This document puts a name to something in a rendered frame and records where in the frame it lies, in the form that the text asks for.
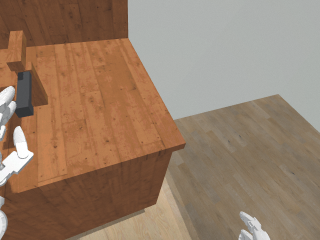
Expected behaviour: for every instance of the counter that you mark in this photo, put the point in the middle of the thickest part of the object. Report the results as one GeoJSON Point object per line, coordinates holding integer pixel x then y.
{"type": "Point", "coordinates": [101, 136]}

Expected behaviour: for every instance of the left robot hand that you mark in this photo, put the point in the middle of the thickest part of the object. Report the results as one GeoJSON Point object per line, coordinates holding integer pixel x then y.
{"type": "Point", "coordinates": [16, 161]}

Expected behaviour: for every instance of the tap lever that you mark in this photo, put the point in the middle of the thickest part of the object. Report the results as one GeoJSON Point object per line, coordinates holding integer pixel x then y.
{"type": "Point", "coordinates": [24, 107]}

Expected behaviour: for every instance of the right robot hand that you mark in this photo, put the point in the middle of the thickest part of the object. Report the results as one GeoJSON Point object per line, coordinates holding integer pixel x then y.
{"type": "Point", "coordinates": [254, 227]}

